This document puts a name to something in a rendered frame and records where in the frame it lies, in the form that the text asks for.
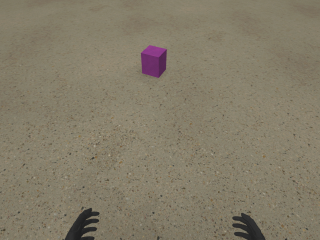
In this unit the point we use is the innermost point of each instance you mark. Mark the right robot hand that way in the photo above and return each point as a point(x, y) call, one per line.
point(254, 233)

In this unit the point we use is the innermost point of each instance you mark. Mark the left robot hand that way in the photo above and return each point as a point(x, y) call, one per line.
point(77, 229)

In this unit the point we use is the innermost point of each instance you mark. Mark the carton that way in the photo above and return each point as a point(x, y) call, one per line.
point(153, 61)

